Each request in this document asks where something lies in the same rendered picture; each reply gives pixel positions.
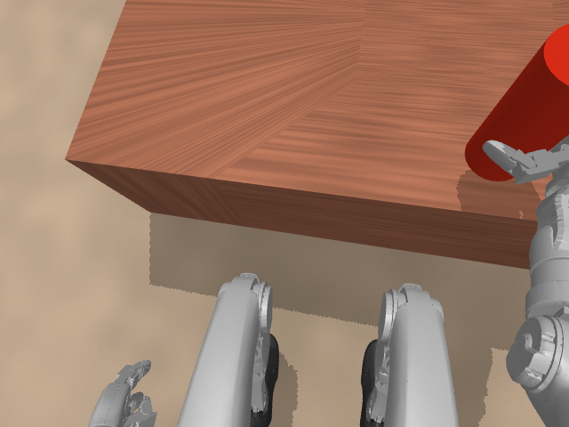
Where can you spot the left robot foot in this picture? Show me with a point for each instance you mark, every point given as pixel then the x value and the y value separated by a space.
pixel 263 418

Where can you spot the right robot foot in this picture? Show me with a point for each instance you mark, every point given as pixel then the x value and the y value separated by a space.
pixel 367 381

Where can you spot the right robot hand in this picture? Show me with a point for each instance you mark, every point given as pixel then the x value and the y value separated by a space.
pixel 530 166

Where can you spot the right robot arm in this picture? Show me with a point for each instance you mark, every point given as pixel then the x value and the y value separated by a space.
pixel 539 357

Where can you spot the bottle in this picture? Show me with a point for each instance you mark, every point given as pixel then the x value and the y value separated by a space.
pixel 534 112

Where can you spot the left robot hand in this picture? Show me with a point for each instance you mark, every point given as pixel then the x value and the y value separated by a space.
pixel 115 406

